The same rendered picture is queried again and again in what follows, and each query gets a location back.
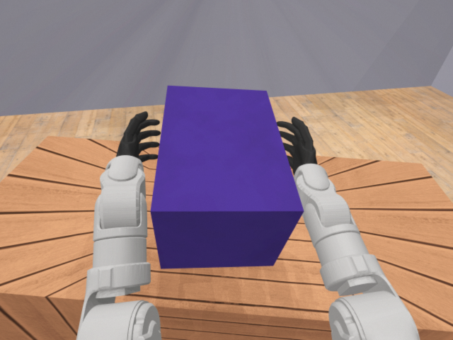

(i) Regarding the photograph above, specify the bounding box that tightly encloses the right robot hand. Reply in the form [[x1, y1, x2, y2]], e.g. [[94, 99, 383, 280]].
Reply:
[[277, 117, 317, 174]]

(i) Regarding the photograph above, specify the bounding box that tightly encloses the left robot forearm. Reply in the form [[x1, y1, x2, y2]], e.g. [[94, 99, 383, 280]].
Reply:
[[76, 155, 151, 340]]

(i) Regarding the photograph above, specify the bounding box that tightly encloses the robot right upper arm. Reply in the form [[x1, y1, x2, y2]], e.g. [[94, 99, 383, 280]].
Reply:
[[328, 290, 419, 340]]

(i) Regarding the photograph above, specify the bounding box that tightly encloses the pedestal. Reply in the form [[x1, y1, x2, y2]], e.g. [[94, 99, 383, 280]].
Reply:
[[0, 136, 453, 340]]

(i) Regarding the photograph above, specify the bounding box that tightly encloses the right robot forearm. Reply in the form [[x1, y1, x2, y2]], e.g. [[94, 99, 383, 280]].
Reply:
[[294, 164, 420, 340]]

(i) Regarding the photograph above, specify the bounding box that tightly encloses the left robot hand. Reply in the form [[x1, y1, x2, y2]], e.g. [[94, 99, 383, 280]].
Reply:
[[116, 111, 161, 162]]

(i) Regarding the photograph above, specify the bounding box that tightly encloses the robot left upper arm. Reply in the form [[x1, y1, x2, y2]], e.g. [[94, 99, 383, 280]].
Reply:
[[78, 300, 161, 340]]

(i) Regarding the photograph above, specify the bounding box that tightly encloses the carton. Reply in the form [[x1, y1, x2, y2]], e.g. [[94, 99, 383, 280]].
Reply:
[[150, 86, 304, 269]]

